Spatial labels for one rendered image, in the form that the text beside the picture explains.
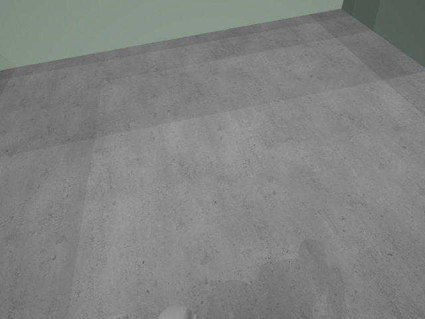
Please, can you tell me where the robot left thigh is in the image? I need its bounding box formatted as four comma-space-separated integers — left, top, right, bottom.
156, 305, 197, 319

